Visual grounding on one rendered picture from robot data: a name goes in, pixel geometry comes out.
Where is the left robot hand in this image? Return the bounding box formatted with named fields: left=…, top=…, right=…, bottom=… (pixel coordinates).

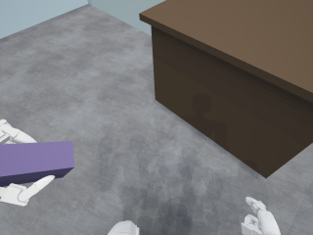
left=0, top=119, right=55, bottom=207

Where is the table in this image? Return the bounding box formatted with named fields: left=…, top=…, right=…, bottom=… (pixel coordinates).
left=139, top=0, right=313, bottom=178

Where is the robot left thigh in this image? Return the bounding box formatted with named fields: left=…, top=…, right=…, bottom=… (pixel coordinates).
left=108, top=221, right=140, bottom=235

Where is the sponge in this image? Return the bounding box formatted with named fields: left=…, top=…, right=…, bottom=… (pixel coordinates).
left=0, top=141, right=75, bottom=187

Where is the right robot hand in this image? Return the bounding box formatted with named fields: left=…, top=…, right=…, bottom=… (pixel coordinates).
left=241, top=197, right=281, bottom=235

